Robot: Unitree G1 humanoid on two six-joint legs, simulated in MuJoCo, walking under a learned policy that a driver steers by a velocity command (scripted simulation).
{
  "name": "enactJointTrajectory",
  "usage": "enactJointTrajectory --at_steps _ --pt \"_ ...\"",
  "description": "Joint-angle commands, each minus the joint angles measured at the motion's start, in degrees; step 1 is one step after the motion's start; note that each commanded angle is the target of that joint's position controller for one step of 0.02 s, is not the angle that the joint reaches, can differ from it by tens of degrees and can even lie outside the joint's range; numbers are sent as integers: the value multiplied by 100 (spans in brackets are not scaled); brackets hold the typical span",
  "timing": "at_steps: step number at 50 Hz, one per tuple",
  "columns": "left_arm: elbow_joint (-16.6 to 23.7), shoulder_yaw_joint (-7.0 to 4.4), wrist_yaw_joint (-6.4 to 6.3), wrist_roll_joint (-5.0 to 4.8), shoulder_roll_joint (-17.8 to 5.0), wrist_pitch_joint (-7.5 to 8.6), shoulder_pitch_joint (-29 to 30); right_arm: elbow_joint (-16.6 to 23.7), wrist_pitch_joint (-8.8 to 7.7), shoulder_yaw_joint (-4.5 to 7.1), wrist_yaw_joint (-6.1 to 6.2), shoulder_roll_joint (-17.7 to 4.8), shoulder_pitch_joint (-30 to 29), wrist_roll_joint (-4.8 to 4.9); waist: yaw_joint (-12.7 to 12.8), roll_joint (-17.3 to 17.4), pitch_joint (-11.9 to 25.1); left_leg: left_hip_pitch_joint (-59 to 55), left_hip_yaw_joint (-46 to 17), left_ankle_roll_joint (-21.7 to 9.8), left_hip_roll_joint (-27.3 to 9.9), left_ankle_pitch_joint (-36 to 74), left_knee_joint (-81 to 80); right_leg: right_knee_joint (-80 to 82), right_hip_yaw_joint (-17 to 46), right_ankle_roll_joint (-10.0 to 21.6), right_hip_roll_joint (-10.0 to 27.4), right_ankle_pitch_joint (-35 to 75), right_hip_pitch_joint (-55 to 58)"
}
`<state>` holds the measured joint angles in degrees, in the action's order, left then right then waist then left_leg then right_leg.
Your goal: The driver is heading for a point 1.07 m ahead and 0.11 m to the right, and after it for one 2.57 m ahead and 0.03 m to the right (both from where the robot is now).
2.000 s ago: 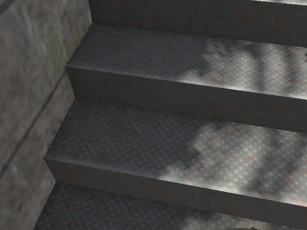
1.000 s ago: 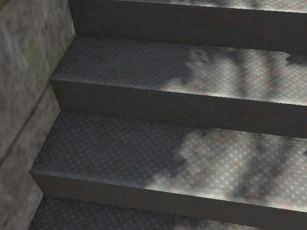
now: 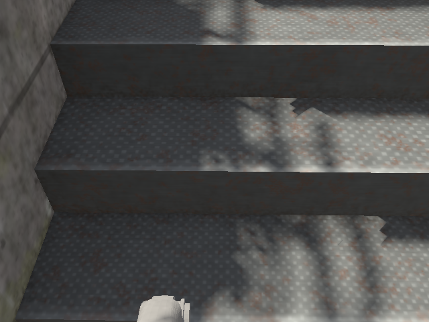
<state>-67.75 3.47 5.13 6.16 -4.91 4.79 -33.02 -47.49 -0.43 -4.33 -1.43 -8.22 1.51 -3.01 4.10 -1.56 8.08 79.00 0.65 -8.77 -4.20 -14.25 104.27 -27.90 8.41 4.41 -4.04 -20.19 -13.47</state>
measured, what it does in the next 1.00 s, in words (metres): climbs, turning right: left foot 0.17 m higher, then right foot 0.17 m higher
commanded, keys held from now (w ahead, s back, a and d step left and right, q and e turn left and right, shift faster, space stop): w+e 0.44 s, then w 0.30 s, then w+q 0.26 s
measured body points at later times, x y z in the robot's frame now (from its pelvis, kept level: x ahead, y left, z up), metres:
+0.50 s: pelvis +0.26 +0.04 +0.16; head +0.26 +0.02 +0.61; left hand +0.52 +0.14 +0.07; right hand +0.07 -0.07 +0.01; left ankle +0.19 +0.14 -0.57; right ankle +0.32 -0.12 -0.26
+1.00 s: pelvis +0.53 -0.09 +0.33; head +0.53 -0.09 +0.78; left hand +0.54 +0.15 +0.17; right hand +0.58 -0.34 +0.20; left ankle +0.60 +0.04 -0.07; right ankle +0.49 -0.17 -0.39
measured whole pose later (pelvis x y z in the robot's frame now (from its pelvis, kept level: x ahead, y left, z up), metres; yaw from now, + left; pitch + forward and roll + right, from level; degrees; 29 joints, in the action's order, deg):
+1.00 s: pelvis +0.53 -0.09 +0.33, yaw -17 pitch +3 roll -3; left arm -65.2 -1.2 2.3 6.1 -11.1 2.7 -23.8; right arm -54.1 -4.3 0.9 -6.4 -12.0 10.2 -0.9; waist 1.4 1.9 4.8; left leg 70.0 -9.3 -15.6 0.6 -8.7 127.7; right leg -34.8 -10.5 3.4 -0.7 -19.7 -18.7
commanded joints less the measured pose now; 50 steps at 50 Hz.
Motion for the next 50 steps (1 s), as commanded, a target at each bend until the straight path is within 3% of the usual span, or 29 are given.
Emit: enactJointTrajectory --at_steps 1,2,3,5,6,7,8,9,11,12,14,20,25,28,30,31,34,35,36,37,38,39,40,41,42,43,46,47,50 --pt "701 -17 179 -405 -756 208 564 1068 -20 -29 -130 -35 -1788 -83 -156 -723 -958 -2585 820 326 72 -1251 -1798 2489 1300 1245 1541 626 -2138" --pt "824 -76 210 -375 -1269 221 840 981 0 -47 -214 -7 -1015 30 -609 -971 -746 -3707 668 429 253 -418 -1735 2121 1145 1371 1772 3460 -2295" --pt "919 -204 152 -575 -1677 288 799 1012 37 124 -314 -478 -1053 35 -801 -974 -372 -4054 1033 474 701 -682 -2468 1744 1083 1462 1734 6358 -1568" --pt "737 -459 100 -499 -1834 330 543 879 -37 376 -159 -978 -130 59 -1107 -926 541 -4987 416 112 854 -681 -4452 -162 700 908 1420 9423 96" --pt "517 -367 105 -212 -996 320 -274 417 -101 380 -84 -965 1292 -25 -1035 302 2108 -7434 -1730 -967 -213 890 -4963 -2132 634 589 910 7772 -1191" --pt "480 -242 195 -125 -325 222 -153 77 -102 469 10 -1355 2565 -135 -1501 1780 2201 -8473 -5272 -1977 -1727 -1214 -7331 -4343 681 301 -157 1935 -3436" --pt "429 -438 233 -331 -726 117 794 -191 -242 474 95 -1431 2843 -169 -1857 1655 675 -7142 -6118 -1339 -1696 -4086 -8051 -7130 1017 327 135 2388 -4597" --pt "541 -580 159 -460 -898 128 1315 -299 -402 498 122 -1433 2235 68 -1391 1506 -431 -6096 -5098 -996 -1572 -4263 -7877 -7449 579 295 368 2647 -5079" --pt "825 -543 -58 -367 -601 63 1840 -887 -403 317 80 -233 1835 117 -751 292 -256 -5818 -2895 -751 -1366 -2065 -7499 -7934 294 588 469 2412 -4955" --pt "920 -489 -24 -340 -553 27 1972 -997 -381 221 117 257 1578 150 -486 358 -78 -5779 -2519 -604 -1319 -1484 -7582 -8308 284 775 559 2168 -4973" --pt "1174 -355 -73 -403 -118 -78 2201 -995 -399 197 133 519 1118 114 -185 297 -404 -5590 -1583 -483 -1049 -690 -7994 -8681 348 1070 564 1679 -5488" --pt "1584 -230 125 -634 -559 -87 3089 -1591 -510 123 -104 252 1991 -463 -300 378 -596 -6438 173 -417 -967 206 -8977 -9148 -148 1375 788 1434 -6675" --pt "2277 78 -141 -739 -262 -201 4328 -2273 -442 -35 -38 243 3225 -797 -592 229 -1001 -8045 348 -330 -1164 739 -9464 -8858 -165 1719 869 763 -8323" --pt "2894 106 -158 -629 -415 -418 5326 -2608 -456 -29 -134 127 4210 -691 -905 193 -824 -8509 409 -402 -1192 1813 -9812 -6955 -908 1386 1067 1673 -7829" --pt "3191 191 34 -460 -274 -763 6022 -2298 -475 77 -444 -185 3598 -337 -673 561 -903 -6668 1027 -508 -1212 3019 -10575 -5628 -1613 1071 1030 583 -5039" --pt "3092 116 142 -400 -265 -875 5719 -2208 -583 110 -512 -465 3592 -139 -459 858 -767 -6621 1196 -703 -1253 5079 -10342 -5731 -2216 844 662 518 -4179" --pt "2755 -115 64 -628 -566 -659 4248 -2072 -809 396 -514 -1378 3770 -24 87 1465 -302 -8504 1261 -246 -1644 10093 -8882 -3720 -2006 721 37 -1 -2630" --pt "2453 -187 -48 -604 -821 -613 3314 -1967 -869 453 -557 -1206 3748 -183 220 1209 752 -7313 1107 65 -1310 9587 -7871 -4215 -1176 1092 291 2063 -425" --pt "2080 -293 -82 -648 -1191 -666 2299 -1874 -897 475 -659 -1124 3755 -194 517 844 1174 -5718 589 62 -843 7668 -6800 -3286 42 1204 451 1175 1148" --pt "1601 -448 -191 -449 -1472 -646 1055 -1707 -812 476 -766 -833 3412 -205 916 25 1171 -4300 185 86 -251 3688 -5158 -1471 1700 1356 1068 506 2169" --pt "1262 -688 -244 -249 -1876 -603 270 -1835 -669 515 -826 -349 3329 25 1010 -298 1191 -3908 -886 272 279 1321 -2020 46 3736 1551 1895 -247 1427" --pt "1069 -805 -315 -132 -1942 -413 342 -1843 -628 602 -768 -246 3130 97 797 -167 573 -3395 -1763 237 480 1676 -362 269 3603 1278 1925 -636 535" --pt "1358 -824 -426 -635 -1597 -198 2169 -487 -803 738 -127 -325 2072 461 -61 -262 414 -3589 -562 423 348 822 502 493 2659 1127 2132 -462 36" --pt "1175 -698 -494 -644 -1054 18 2402 -260 -804 676 168 -127 1769 436 -278 68 -116 -3363 -593 359 108 571 575 234 1985 871 1993 -306 -748" --pt "1134 -451 -370 -364 -494 -66 2353 -1095 -621 421 -154 399 2128 175 -137 44 -255 -2722 -1736 -73 293 1352 1183 235 2026 1059 1909 -489 -1117" --pt "1056 -400 -289 -127 -237 -79 2442 -971 -490 463 -282 228 2196 76 -500 312 -484 -2360 -1633 -255 178 1598 942 305 1469 874 1850 -181 -1366" --pt "1050 -402 -264 -175 -237 -41 2604 -911 -383 459 -562 254 1970 177 -1012 256 -510 -2101 -1103 -500 141 1047 945 801 -308 693 1566 746 -1608" --pt "1012 -439 -281 -77 -390 -46 2252 -941 -367 425 -607 180 1926 249 -885 -445 -536 -1648 -779 -559 300 524 2658 1070 -431 871 1626 789 -1371" --pt "488 -245 -227 160 -223 -78 1440 -291 -348 249 -493 149 834 209 -698 33 -896 402 -1176 -1085 478 295 3633 1197 -577 771 1969 766 -386"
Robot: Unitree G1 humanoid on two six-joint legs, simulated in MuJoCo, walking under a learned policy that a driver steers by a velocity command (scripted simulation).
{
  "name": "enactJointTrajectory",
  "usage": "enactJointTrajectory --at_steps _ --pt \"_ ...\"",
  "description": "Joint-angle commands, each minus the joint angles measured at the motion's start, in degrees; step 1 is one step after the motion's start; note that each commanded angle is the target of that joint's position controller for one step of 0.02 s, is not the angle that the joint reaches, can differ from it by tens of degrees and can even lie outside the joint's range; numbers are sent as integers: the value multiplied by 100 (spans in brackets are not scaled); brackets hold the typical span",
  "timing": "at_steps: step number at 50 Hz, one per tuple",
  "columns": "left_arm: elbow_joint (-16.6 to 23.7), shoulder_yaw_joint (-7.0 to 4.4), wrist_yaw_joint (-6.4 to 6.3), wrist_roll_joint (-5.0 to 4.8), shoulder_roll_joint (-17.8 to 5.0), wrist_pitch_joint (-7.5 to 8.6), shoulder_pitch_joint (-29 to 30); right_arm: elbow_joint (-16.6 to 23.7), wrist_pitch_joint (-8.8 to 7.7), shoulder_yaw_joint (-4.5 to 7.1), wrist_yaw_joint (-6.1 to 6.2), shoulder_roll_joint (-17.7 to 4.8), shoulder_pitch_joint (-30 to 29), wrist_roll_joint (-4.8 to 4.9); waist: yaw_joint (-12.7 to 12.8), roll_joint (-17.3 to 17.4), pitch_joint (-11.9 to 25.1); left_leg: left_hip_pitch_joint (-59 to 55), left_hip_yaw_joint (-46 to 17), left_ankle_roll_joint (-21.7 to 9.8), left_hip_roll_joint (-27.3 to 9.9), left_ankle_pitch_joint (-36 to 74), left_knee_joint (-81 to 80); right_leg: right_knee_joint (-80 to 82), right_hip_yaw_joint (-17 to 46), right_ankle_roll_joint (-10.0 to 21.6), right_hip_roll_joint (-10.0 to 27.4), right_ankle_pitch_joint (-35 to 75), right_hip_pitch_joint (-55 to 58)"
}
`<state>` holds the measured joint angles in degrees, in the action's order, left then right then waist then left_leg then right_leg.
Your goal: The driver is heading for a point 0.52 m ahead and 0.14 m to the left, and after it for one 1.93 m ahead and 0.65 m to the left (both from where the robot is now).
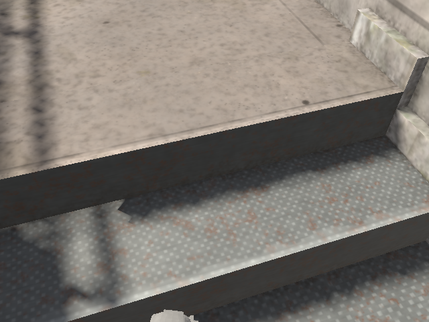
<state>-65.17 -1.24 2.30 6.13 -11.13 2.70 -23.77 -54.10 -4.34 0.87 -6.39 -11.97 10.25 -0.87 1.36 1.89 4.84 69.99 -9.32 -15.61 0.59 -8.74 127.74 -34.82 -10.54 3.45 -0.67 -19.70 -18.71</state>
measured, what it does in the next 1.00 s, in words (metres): climbs, turning left: left foot 0.17 m higher, then right foot 0.17 m higher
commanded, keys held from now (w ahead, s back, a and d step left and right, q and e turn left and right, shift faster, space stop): w+q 0.52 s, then q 0.14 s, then no key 0.34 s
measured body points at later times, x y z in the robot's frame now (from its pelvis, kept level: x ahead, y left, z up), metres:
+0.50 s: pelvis +0.28 +0.07 +0.16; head +0.26 +0.07 +0.61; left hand +0.39 +0.34 +0.05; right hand +0.23 -0.15 +0.01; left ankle +0.23 +0.14 -0.55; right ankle +0.36 -0.07 -0.32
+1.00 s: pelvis +0.50 +0.07 +0.34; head +0.50 +0.07 +0.79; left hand +0.46 +0.32 +0.20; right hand +0.74 -0.09 +0.22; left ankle +0.47 +0.24 -0.26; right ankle +0.61 +0.03 -0.38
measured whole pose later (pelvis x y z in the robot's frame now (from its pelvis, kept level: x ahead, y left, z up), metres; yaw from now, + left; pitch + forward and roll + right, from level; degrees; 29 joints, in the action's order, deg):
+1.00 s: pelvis +0.50 +0.07 +0.34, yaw +27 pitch +5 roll -3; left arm -58.0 -0.1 0.7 1.9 -10.6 4.8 -11.7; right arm -54.7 -4.2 3.3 -4.5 -15.1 6.8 -1.5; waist 2.0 2.9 7.1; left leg 50.2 -9.4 -0.6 -2.0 -12.0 81.3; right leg -36.4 -10.6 4.5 -1.2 -11.6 -30.2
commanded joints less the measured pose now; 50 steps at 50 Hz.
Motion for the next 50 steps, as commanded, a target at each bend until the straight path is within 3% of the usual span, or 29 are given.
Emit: enactJointTrajectory --at_steps 1,5,7,8,10,11,12,13,14,15,16,18,22,24,27,29,30,32,34,36,37,38,39,40,41,42,44,48,50 --pt "160 244 69 225 283 166 481 583 68 -291 65 478 -380 17 -425 -184 -517 1350 -31 -491 -83 -63 734 1902 880 741 1417 602 201" --pt "152 383 108 442 -63 217 -218 1347 323 -306 144 -19 -1647 61 -155 -583 -375 563 837 60 -750 702 -1818 2887 221 632 1368 933 207" --pt "299 363 266 14 -295 187 -187 1547 514 -372 114 109 -2417 -25 -6 -558 -426 -1222 1523 324 -544 -693 -3646 3629 74 1016 1633 1979 -460" --pt "422 253 268 -218 -821 318 -51 1532 560 -354 22 247 -1900 -6 -395 -979 -285 -1830 1857 537 -170 -1124 -3981 3234 -75 1115 1807 4935 27" --pt "390 43 306 -313 -1528 485 -11 1459 506 -242 -55 133 -1040 23 -777 -1171 11 -1952 2089 686 412 -1440 -5305 1978 -328 1244 2109 8924 1843" --pt "353 -19 320 -325 -1527 497 -119 1350 413 -118 4 -98 -703 43 -744 -1199 281 -2387 2160 621 738 -1646 -6232 1291 -415 1209 2025 9501 2395" --pt "309 14 323 23 -1193 478 -642 1052 296 40 110 -481 80 35 -564 -912 1202 -4440 1344 199 637 671 -5691 111 -431 873 1727 9768 1250" --pt "339 17 409 159 -1066 420 -686 701 285 113 227 -657 1202 27 -921 -304 1820 -6195 -260 -162 291 475 -7029 -1296 -39 592 1343 7492 -333" --pt "604 80 562 95 -661 271 -14 177 330 170 382 -986 2613 -212 -1374 760 1852 -7560 -2794 -595 -508 -546 -9107 -3031 566 199 386 1900 -2361" --pt "800 35 566 -300 -488 186 789 116 244 327 446 -1221 2800 -319 -1533 814 1069 -6950 -4059 -322 -871 -2297 -9978 -5013 1834 229 80 1770 -3606" --pt "768 54 424 -372 -274 239 1016 -39 155 297 473 -996 2522 -312 -1353 974 466 -5936 -3966 -288 -859 -2657 -9999 -6300 2343 287 21 2241 -3920" --pt "1089 196 149 -226 134 280 1420 -404 103 129 346 -205 1709 -206 -489 178 -41 -4922 -3056 -307 -598 -2056 -9768 -7369 2430 607 -118 2316 -4490" --pt "1310 260 109 -216 -170 74 1397 -604 5 -112 303 341 545 -175 334 -253 255 -4507 -1360 83 -293 22 -9909 -8130 1925 778 105 1687 -5341" --pt "1411 238 95 -309 -322 55 1728 -522 -113 -108 276 192 570 -316 202 -374 119 -3915 -642 172 -49 -133 -10262 -7431 1409 629 352 1663 -4935" --pt "1859 457 -6 -357 100 178 2744 -1334 -55 -229 399 353 2477 -566 -438 362 -254 -5156 -1498 7 -492 44 -10295 -9484 1380 769 182 -161 -6693" --pt "2446 512 -108 -433 -80 251 3719 -1366 -138 -222 446 276 2726 -647 -593 55 -294 -6167 -1553 280 -715 665 -10230 -8286 1527 793 320 -889 -7401" --pt "2749 504 -174 -386 -169 195 4278 -1365 -213 -215 405 142 2757 -608 -611 -321 3 -5964 -1515 410 -596 614 -10331 -6755 1207 599 473 -223 -6709" --pt "3155 603 -198 -338 201 -70 5018 -721 -201 -162 168 -89 1908 -288 -380 117 -302 -3549 -1358 139 -749 450 -12065 -4945 445 248 573 -273 -3831" --pt "3058 558 26 -443 390 -184 4090 -252 -412 -77 124 -551 1428 -37 189 826 -209 -2705 -1194 28 -1098 4567 -11845 -5103 -98 -87 85 1134 -1364" --pt "2679 133 13 -510 -691 -184 3009 -18 -520 265 106 -1206 1337 307 589 697 523 -4995 -615 534 -676 8347 -10396 -2585 -47 46 -590 626 -804" --pt "2292 16 -106 -377 -1024 -125 1457 2 -537 221 66 -549 1626 17 585 -320 2305 -4606 -623 999 -407 6893 -8356 -2309 1800 1021 408 3853 1529" --pt "2143 -29 -94 -240 -1204 -141 508 30 -453 141 24 89 2352 -212 559 -2025 3556 -2849 -625 1250 702 970 -6586 -256 5331 2530 2047 3641 3235" --pt "2014 -86 -73 20 -1243 -167 24 -233 -197 414 -1 -272 1658 53 1146 -1997 2207 -2247 -1181 1317 976 -269 -3269 1145 7066 2367 2286 574 1557" --pt "1809 -107 -115 -165 -1361 79 671 -92 -125 485 38 -221 1319 105 716 -1332 803 -1570 -1091 1207 733 310 -2528 1274 6140 1719 1872 -1252 334" --pt "1686 -81 -107 -369 -983 205 1587 -285 -56 452 148 -136 1523 44 159 -759 363 -1614 -780 1168 420 460 -2356 1026 4947 1497 1768 -1329 -557" --pt "1440 99 -65 -421 -211 235 1840 -388 -27 378 239 -14 1491 -120 -98 74 280 -1802 -526 1043 195 480 -2586 814 4026 1325 1672 -1003 -1009" --pt "1313 315 -141 -496 741 313 2528 -319 87 186 304 362 1030 -221 -615 180 217 -2229 -342 936 -250 49 -3440 1009 2729 854 1128 -147 -1674" --pt "1374 140 -255 -365 67 415 2471 -107 -1 149 232 -122 194 -83 -390 3 662 -2177 -107 1490 -210 76 -4415 1249 1427 580 779 1023 -989" --pt "1507 151 -27 -475 -162 397 2668 -81 43 145 47 -311 61 -35 -563 -133 451 -2944 604 1870 -478 -864 -5541 1637 895 302 670 185 -1325"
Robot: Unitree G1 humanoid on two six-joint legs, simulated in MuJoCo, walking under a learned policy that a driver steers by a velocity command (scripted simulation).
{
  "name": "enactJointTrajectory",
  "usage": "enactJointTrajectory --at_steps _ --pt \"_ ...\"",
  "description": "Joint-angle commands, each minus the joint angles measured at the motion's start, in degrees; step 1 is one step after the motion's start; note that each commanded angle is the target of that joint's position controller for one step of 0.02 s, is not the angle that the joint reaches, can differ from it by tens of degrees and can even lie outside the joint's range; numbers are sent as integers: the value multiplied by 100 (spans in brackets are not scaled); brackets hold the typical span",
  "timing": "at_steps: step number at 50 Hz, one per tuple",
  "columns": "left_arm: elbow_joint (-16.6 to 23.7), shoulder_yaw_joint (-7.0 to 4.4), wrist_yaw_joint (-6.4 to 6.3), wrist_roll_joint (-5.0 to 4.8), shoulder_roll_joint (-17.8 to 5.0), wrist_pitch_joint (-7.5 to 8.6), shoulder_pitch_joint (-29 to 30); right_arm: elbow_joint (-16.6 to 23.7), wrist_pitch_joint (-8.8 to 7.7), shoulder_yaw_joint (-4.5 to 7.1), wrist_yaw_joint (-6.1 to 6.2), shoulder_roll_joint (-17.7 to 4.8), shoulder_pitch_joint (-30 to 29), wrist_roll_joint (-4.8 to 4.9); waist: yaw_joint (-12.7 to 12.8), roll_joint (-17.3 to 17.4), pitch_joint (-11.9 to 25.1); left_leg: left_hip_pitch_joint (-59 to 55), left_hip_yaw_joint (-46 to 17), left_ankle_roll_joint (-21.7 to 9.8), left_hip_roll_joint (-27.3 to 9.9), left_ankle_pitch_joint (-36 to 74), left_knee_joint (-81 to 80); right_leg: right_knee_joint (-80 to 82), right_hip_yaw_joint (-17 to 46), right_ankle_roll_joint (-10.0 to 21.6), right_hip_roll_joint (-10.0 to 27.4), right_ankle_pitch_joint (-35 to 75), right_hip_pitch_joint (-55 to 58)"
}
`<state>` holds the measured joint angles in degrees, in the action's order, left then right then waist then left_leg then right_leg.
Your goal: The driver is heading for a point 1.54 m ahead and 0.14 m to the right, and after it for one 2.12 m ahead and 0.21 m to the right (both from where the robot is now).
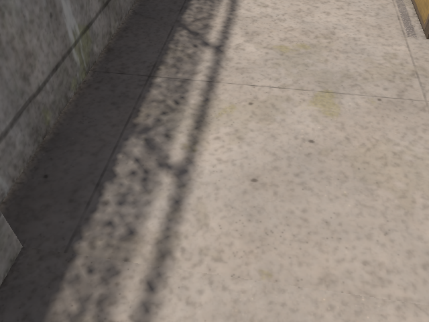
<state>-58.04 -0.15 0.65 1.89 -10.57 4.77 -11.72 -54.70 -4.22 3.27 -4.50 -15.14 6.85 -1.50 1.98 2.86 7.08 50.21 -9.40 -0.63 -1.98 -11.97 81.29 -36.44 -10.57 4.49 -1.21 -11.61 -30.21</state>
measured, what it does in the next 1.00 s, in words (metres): steps on the spot: left foot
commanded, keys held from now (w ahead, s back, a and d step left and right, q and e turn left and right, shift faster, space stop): no key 1.00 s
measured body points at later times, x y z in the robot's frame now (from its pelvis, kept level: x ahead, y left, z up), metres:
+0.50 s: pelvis +0.07 +0.01 +0.02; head +0.08 +0.01 +0.47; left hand +0.21 +0.22 -0.11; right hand +0.20 -0.22 -0.11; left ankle +0.10 +0.13 -0.71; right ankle +0.08 -0.09 -0.71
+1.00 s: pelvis +0.08 +0.01 +0.02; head +0.10 +0.01 +0.47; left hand +0.17 +0.23 -0.12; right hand +0.19 -0.21 -0.12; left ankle +0.10 +0.13 -0.71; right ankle +0.08 -0.09 -0.71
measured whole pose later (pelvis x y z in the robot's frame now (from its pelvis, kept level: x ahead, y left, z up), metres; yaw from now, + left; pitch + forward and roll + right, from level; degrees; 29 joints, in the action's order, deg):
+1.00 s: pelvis +0.08 +0.01 +0.02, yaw +0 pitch +2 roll +0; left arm -55.8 -1.5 4.9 0.6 -8.5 5.4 -11.4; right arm -55.0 -4.5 2.5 -3.7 -9.6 8.9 -0.3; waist -0.3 0.1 1.0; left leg 18.8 2.3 -0.3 -1.0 -15.4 32.3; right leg -32.9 -7.6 1.6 2.3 -17.9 -16.9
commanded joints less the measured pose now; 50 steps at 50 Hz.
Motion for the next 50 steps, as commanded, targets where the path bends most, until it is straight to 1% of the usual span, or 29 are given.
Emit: enactJointTrajectory --at_steps 1,2,3,4,5,6,7,8,9,10,11,12,13,14,16,18,20,23,25,30,31,36,37,39,44,50 --pt "863 -17 157 -131 -471 184 1392 -6 10 -62 -157 -138 354 -62 -564 -267 135 -1414 799 505 -217 -582 -1621 1902 847 147 640 -925 -282" --pt "949 56 218 -96 -354 283 1649 -127 -1 -64 -200 -46 595 -168 -755 -647 -111 -2435 862 491 -375 -123 -1651 1936 715 10 565 -658 -897" --pt "1033 44 264 -59 -484 312 1931 -76 -36 -66 -226 -96 660 -174 -793 -602 -141 -2887 811 523 -338 305 -1774 1796 700 115 641 -521 -1067" --pt "1041 28 286 -65 -576 338 1902 -14 -96 -64 -207 -122 575 -142 -765 -460 -245 -2946 775 549 -353 381 -2278 1575 791 220 790 -543 -808" --pt "1000 70 350 -159 -487 353 1854 90 -129 -44 -202 -182 484 -68 -793 -285 -295 -2914 890 536 -311 199 -3355 1251 913 338 945 -387 -242" --pt "778 107 476 -272 -344 340 1326 117 -128 -14 -165 -246 408 16 -704 -261 -322 -3060 1110 478 -214 191 -4362 991 1076 401 1002 -374 189" --pt "560 99 616 -296 -255 304 725 129 -132 -9 -51 -295 396 51 -516 -377 -337 -3106 1030 279 -266 588 -4811 783 1256 344 1068 -169 586" --pt "442 33 641 -273 -231 279 61 371 -153 -7 55 -511 15 153 -48 -139 -241 -3002 768 -86 -335 1092 -5068 663 1180 199 901 -112 1000" --pt "362 -21 530 -118 -299 329 -543 568 -187 23 65 -689 -606 306 405 275 -39 -2880 450 -638 -404 844 -5122 628 663 -45 530 -275 1225" --pt "526 -51 451 -24 -509 308 159 523 -163 26 31 -428 -665 314 146 123 -202 -2266 405 -702 -340 -534 -5360 534 328 -157 407 -592 1423" --pt "715 -78 429 30 -532 258 660 450 -167 -5 40 -195 -608 263 6 -11 -282 -2131 525 -607 -222 -796 -5404 611 390 -74 465 -606 1469" --pt "710 -110 419 4 -520 225 689 430 -160 17 51 -166 -545 224 -55 -30 -282 -2293 596 -562 -156 -595 -5324 765 456 -6 499 -517 1401" --pt "662 -133 423 -62 -494 208 629 383 -146 37 52 -186 -389 190 -133 -97 -226 -2558 645 -515 -114 -400 -5309 856 469 41 496 -456 1350" --pt "653 -105 444 -92 -364 208 627 301 -148 43 61 -161 -245 172 -201 -160 -205 -2706 690 -488 -125 -113 -5320 876 451 48 489 -176 1380" --pt "719 -100 484 -99 -246 213 696 221 -134 23 75 -51 -100 168 -270 -279 -67 -2844 823 -390 -82 248 -5272 859 476 68 517 399 1625" --pt "752 -114 492 -92 -245 195 726 227 -116 7 66 9 -101 156 -303 -262 -35 -2912 872 -360 -69 401 -5271 845 507 39 533 597 1715" --pt "777 -138 475 -107 -282 183 702 252 -98 3 61 -3 -105 138 -316 -277 -29 -2954 900 -354 -70 447 -5283 850 518 15 539 664 1746" --pt "804 -166 456 -97 -313 191 702 297 -111 9 91 -34 -127 145 -320 -285 -50 -2975 930 -339 -66 478 -5290 841 546 5 550 686 1745" --pt "792 -167 445 -101 -294 189 653 308 -115 16 101 -45 -123 153 -307 -281 -92 -2995 935 -337 -64 457 -5312 849 555 -10 552 626 1721" --pt "745 -183 432 -108 -294 175 518 333 -119 18 112 -29 -91 136 -286 -279 -158 -3053 962 -340 -58 455 -5336 852 566 -27 546 503 1663" --pt "693 -194 422 -143 -291 166 413 350 -122 38 116 -48 -92 143 -269 -264 -175 -3055 965 -340 -63 441 -5343 845 571 -29 552 461 1668" --pt "640 -194 403 -144 -271 157 335 361 -118 42 116 -3 -62 135 -263 -287 -233 -3094 984 -349 -50 418 -5373 859 575 -54 544 352 1617" --pt "614 -185 427 -148 -221 140 305 362 -115 26 97 29 -60 121 -265 -282 -249 -3082 984 -364 -56 476 -5386 841 580 -62 529 354 1631" --pt "578 -192 440 -145 -232 125 221 347 -112 26 83 28 -15 126 -252 -291 -270 -3082 999 -370 -46 446 -5392 848 581 -60 527 307 1632" --pt "501 -188 443 -131 -224 114 94 305 -101 24 82 36 58 125 -246 -308 -334 -3077 1033 -364 -28 312 -5424 888 603 -60 528 191 1606" --pt "425 -178 447 -130 -153 106 -50 239 -92 11 83 81 153 126 -235 -324 -388 -3069 1062 -360 -19 257 -5449 915 625 -58 526 165 1609"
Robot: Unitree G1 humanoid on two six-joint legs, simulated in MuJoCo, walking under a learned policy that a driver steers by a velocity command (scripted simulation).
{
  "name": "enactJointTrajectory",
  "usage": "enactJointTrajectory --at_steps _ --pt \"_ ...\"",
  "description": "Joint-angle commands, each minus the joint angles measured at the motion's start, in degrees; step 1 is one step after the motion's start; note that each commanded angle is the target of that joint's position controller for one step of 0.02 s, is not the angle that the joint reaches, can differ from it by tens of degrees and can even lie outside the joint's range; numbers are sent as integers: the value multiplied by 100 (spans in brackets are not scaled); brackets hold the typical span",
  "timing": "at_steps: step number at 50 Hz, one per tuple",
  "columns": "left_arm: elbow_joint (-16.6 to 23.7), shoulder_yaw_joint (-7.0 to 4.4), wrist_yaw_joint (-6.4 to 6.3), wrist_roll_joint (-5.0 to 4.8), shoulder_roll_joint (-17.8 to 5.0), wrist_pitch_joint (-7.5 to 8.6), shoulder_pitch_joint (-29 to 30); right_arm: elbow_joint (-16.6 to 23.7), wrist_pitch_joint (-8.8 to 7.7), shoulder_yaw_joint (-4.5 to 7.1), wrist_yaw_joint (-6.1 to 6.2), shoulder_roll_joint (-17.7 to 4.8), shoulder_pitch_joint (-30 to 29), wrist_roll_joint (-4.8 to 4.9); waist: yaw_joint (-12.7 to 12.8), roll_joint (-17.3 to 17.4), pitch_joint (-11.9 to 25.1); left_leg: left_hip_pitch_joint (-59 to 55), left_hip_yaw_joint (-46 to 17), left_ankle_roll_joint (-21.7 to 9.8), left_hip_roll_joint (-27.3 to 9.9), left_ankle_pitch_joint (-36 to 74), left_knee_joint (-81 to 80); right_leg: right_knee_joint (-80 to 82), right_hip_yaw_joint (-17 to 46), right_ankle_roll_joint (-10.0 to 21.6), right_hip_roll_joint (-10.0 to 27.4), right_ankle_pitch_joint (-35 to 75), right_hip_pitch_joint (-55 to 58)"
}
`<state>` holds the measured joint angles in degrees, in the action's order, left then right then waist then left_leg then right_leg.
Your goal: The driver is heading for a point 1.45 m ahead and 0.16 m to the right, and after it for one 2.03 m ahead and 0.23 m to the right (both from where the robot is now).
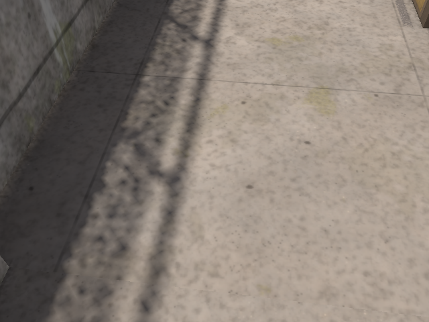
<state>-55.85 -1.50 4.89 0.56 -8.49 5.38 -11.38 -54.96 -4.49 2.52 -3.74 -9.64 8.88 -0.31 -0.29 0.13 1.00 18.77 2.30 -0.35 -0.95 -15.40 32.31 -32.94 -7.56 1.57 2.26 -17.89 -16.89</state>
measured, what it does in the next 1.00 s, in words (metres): shifts its weight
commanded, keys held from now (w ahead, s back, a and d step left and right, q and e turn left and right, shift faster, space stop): no key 0.72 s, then w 0.28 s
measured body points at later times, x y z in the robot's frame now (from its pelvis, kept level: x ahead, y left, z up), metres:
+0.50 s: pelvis +0.01 +0.00 +0.00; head +0.02 -0.01 +0.45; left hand +0.07 +0.22 -0.15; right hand +0.09 -0.22 -0.15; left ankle +0.02 +0.12 -0.73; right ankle -0.01 -0.10 -0.73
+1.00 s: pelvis +0.06 +0.02 +0.00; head +0.06 +0.02 +0.45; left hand +0.01 +0.24 -0.16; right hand +0.09 -0.22 -0.14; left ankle +0.02 +0.10 -0.73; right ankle +0.00 -0.10 -0.73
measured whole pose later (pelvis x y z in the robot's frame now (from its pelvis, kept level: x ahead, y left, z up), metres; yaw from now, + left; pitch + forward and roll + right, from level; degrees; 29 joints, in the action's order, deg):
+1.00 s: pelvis +0.06 +0.02 +0.00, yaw +0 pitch +2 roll +0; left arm -61.4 -2.1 1.5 3.7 -10.4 0.9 -23.9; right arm -58.9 -5.6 3.2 -1.8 -9.8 19.4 -2.6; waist 1.6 -1.5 3.6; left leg 13.3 5.8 -8.2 0.8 -20.8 31.1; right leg -32.5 -6.4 6.8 2.9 -23.0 -11.3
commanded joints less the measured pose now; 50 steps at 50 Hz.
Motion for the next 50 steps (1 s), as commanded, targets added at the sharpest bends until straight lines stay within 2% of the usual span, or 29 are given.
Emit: enactJointTrajectory --at_steps 1,22,36,37,39,40,41,42,43,44,46,47,48,49,50 --pt "194 -43 25 2 -351 43 -110 250 -61 83 7 -459 -24 6 -7 -59 207 81 -104 -387 -120 594 -555 567 325 235 179 794 281" --pt "-81 -19 14 -1 -327 -25 -524 42 -23 21 -11 -364 305 18 16 -82 74 1 -44 -364 -106 689 -559 585 296 206 143 825 239" --pt "-255 66 23 -4 -310 -97 -830 -94 -10 -25 -53 -374 389 12 -7 -77 9 -43 -19 -391 -114 715 -513 616 311 210 114 884 216" --pt "-323 57 11 13 -331 -118 -991 -157 10 -14 -46 -395 523 -5 2 -81 -31 -20 -19 -424 -113 259 -567 700 330 251 126 382 206" --pt "-397 -110 -106 206 -783 -145 -1283 -140 47 128 33 -723 634 -163 93 -225 -395 470 -62 -695 -62 -1424 -517 997 719 657 346 -1363 54" --pt "-397 -163 -185 294 -912 -143 -1305 -83 49 162 93 -743 550 -235 141 -307 -523 785 -135 -890 -93 -1704 -438 1212 1076 909 555 -1883 49" --pt "-392 -195 -261 341 -952 -133 -1353 -39 34 176 164 -678 495 -279 194 -391 -532 995 -173 -1067 -108 -1625 -272 1439 1443 1149 774 -2133 159" --pt "-421 -201 -326 325 -884 -128 -1478 -5 13 174 230 -526 502 -274 245 -525 -525 1164 -73 -1146 -61 -1269 27 1704 1846 1391 1058 -2206 348" --pt "-471 -183 -374 276 -827 -149 -1601 -2 -1 145 253 -360 526 -257 279 -698 -419 1205 187 -1065 62 -753 514 2015 2264 1621 1393 -2225 617" --pt "-430 -162 -420 231 -794 -184 -1495 16 -38 117 268 -230 580 -245 232 -722 -454 1059 282 -1043 85 -432 733 2217 2464 1733 1644 -2098 556" --pt "-173 -148 -473 208 -796 -279 -823 -80 -60 68 270 -90 933 -202 -42 -521 -570 -46 301 -1026 50 -517 196 2277 2029 1586 1565 -1687 -73" --pt "-176 -165 -454 218 -868 -355 -762 -128 -85 63 227 -103 1058 -190 -62 -462 -561 -544 380 -984 140 -417 -69 2156 1758 1558 1397 -1444 -238" --pt "-182 -165 -422 278 -867 -418 -786 -258 -125 62 196 -104 1379 -195 -147 -373 -531 -1011 355 -986 140 -220 -261 1825 1492 1537 1253 -1120 -356" --pt "-217 -145 -340 369 -752 -460 -802 -539 -172 69 154 -41 2032 -223 -322 -97 -423 -1639 161 -1084 33 185 -470 1037 1094 1502 998 -282 -648" --pt "-187 -70 -198 435 -436 -464 -778 -868 -212 145 181 -303 2909 -280 -566 852 -154 -2569 -1146 -1726 -680 511 -904 -818 295 1067 204 578 -1651"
